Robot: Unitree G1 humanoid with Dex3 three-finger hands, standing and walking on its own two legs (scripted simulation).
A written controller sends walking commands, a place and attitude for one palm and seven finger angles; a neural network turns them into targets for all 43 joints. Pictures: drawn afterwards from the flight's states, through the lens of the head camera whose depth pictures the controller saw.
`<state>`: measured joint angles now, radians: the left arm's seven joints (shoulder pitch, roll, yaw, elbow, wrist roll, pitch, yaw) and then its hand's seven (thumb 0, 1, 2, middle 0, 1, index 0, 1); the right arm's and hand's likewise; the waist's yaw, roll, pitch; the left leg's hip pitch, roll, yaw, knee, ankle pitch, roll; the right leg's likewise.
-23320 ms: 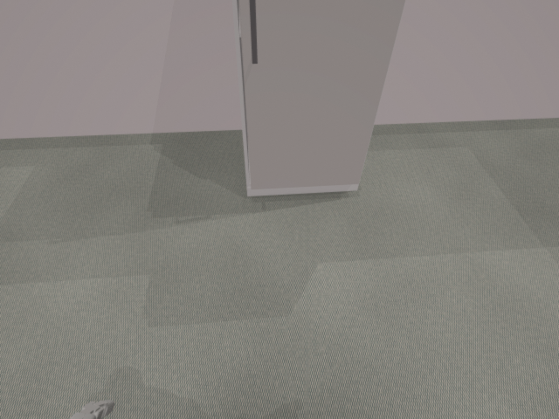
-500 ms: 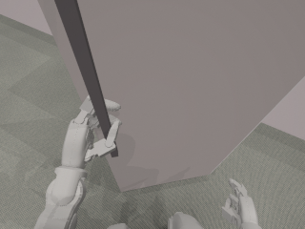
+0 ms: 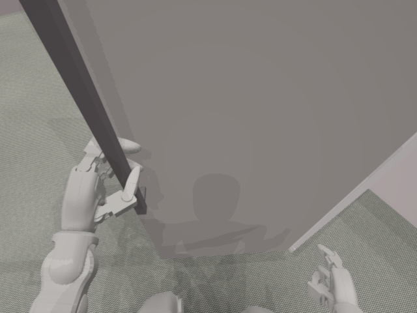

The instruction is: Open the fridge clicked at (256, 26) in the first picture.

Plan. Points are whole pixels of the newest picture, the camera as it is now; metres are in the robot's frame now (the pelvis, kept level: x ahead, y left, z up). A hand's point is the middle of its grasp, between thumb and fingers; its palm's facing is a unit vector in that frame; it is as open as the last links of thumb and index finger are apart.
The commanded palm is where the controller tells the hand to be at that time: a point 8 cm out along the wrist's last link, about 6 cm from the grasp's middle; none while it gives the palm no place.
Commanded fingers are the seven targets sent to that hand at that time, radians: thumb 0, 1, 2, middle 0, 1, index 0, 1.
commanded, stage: walk backward, drawing the door open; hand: left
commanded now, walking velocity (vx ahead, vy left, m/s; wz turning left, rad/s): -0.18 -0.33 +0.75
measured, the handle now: (108, 124) +0.33 +0.14 +0.22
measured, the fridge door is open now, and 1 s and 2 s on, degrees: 57 74 70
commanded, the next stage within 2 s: stop walking and hold the door back in 0.34 s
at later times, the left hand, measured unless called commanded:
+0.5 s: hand (159, 282) +0.16 +0.07 +0.13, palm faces +0.50 -0.82 -0.28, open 6.2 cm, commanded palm +0.12 +0.12 +0.13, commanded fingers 0.00 0.90 0.90 -0.45 -1.40 -0.45 -1.40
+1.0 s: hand (158, 275) +0.16 +0.07 +0.14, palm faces +0.53 -0.81 -0.24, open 5.5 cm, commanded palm +0.12 +0.12 +0.13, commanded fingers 0.00 0.90 0.90 -0.45 -1.40 -0.45 -1.40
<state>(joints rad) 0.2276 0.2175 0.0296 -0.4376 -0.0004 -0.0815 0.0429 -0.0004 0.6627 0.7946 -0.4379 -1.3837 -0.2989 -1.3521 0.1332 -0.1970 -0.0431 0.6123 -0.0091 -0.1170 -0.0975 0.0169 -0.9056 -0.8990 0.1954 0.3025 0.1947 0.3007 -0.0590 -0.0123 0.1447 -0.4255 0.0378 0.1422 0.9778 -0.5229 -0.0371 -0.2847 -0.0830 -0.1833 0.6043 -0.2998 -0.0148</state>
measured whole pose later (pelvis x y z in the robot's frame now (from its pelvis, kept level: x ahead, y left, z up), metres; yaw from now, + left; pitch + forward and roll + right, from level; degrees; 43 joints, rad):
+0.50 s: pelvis -0.05 -0.19 +0.00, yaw +18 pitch -1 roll +0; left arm 0.22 0.24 0.16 -0.34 -0.03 -0.06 0.10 -0.01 0.68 0.81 -0.45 -1.39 -0.29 -1.39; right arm 0.12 -0.20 -0.02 0.66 0.00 -0.10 -0.07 0.02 -0.90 -0.90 0.20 0.30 0.20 0.30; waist -0.02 0.04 0.12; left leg -0.59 0.03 -0.05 1.27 -0.52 -0.06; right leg -0.30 -0.06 -0.07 0.60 -0.28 0.02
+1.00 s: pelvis -0.13 -0.25 +0.00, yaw +24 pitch -3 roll +0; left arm -0.52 0.28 0.05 0.49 -0.03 -0.09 0.08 0.00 0.68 0.81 -0.45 -1.40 -0.43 -1.40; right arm 0.21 -0.18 0.06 0.68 0.03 -0.03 -0.07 0.01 -0.90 -0.90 0.20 0.30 0.20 0.30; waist 0.03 0.04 0.08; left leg -0.31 0.03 0.04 0.67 -0.33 0.01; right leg -0.28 0.00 -0.07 0.57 -0.28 -0.02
